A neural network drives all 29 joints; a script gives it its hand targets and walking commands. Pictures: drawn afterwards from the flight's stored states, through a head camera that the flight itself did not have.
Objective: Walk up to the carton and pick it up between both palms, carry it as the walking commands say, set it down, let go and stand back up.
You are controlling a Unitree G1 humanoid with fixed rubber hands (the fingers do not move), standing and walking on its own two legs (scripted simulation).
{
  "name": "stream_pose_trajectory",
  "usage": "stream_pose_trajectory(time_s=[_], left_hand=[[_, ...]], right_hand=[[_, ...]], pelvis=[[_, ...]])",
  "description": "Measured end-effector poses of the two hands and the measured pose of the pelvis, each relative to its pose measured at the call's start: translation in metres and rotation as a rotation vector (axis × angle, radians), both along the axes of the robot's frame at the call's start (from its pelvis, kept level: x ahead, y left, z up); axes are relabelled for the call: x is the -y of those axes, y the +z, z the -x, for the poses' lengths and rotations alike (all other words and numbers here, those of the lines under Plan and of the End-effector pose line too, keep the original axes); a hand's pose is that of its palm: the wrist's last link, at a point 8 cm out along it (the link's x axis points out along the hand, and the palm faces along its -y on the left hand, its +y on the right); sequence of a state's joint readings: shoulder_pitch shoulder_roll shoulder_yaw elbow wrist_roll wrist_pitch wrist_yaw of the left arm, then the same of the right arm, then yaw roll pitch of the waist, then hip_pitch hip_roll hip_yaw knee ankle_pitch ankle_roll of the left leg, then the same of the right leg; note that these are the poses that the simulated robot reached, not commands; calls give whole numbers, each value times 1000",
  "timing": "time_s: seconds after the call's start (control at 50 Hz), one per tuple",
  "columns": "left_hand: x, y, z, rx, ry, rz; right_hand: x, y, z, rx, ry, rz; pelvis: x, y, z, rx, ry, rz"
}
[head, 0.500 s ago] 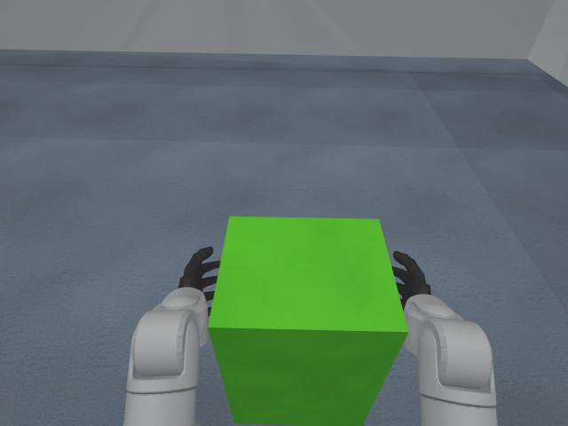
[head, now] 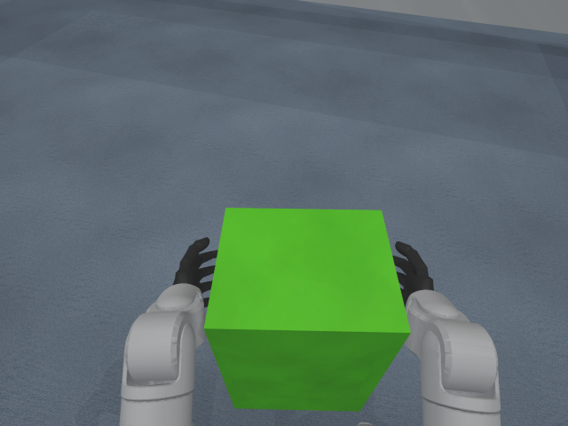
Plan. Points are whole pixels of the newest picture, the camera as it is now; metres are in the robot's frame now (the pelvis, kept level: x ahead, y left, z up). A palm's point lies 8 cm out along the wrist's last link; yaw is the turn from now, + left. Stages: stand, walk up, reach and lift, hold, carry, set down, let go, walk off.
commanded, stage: carry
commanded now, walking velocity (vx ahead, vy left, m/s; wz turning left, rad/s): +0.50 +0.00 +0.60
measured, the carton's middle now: (299, 320) +0.27 +0.00 +0.00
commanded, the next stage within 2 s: none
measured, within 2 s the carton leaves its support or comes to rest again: neither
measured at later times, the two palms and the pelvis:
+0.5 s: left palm (173, 179) +0.45 +0.19 +0.10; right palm (336, 143) +0.56 -0.07 +0.09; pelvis +0.25 -0.04 +0.01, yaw +22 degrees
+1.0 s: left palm (151, 130) +0.60 +0.27 +0.08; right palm (292, 102) +0.71 +0.01 +0.08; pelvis +0.40 +0.04 -0.01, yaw +23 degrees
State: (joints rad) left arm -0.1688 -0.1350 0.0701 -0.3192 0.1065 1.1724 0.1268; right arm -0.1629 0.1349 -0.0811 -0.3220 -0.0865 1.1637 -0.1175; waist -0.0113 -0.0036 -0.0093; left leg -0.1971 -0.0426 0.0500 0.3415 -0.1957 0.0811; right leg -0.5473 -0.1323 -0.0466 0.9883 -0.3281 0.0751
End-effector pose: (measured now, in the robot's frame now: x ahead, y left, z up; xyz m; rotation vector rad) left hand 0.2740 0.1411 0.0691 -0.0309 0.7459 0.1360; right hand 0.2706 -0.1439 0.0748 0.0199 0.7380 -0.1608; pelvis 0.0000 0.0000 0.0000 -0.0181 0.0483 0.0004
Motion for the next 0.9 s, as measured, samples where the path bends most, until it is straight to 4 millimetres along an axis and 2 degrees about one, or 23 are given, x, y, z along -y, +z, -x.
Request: stream_pose_trajectory(time_s=[0.14,0.24,0.28,0.34,0.42,0.56,0.62,0.7,0.8,0.9], left_hand=[[-9,10,-55,45,109,3],[-3,11,-109,80,177,-24],[-4,8,-126,63,201,-45],[-12,8,-140,10,252,-57],[-31,19,-157,12,341,-58],[-72,26,-201,42,438,-46],[-92,19,-226,51,440,-36],[-119,2,-266,69,422,-11],[-128,-17,-290,-9,406,15],[-131,-8,-309,25,405,2]], right_hand=[[-10,13,-87,45,108,2],[-7,4,-158,79,170,-33],[-9,-3,-183,61,187,-62],[-20,-7,-212,9,243,-68],[-46,3,-253,11,332,-69],[-96,11,-319,39,421,-65],[-116,8,-345,48,423,-55],[-141,-3,-379,64,399,-38],[-149,-18,-400,-13,385,-9],[-152,-9,-419,21,391,-14]], pelvis=[[20,0,-71,-12,85,0],[40,-16,-133,-11,178,-15],[45,-18,-153,-10,226,-7],[49,-8,-179,-14,287,-15],[49,3,-214,-23,343,-37],[29,5,-274,-18,395,-47],[10,-1,-300,-6,403,-38],[-19,-20,-332,0,391,-31],[-30,-14,-353,-5,386,-32],[-33,-11,-374,-5,389,-28]])
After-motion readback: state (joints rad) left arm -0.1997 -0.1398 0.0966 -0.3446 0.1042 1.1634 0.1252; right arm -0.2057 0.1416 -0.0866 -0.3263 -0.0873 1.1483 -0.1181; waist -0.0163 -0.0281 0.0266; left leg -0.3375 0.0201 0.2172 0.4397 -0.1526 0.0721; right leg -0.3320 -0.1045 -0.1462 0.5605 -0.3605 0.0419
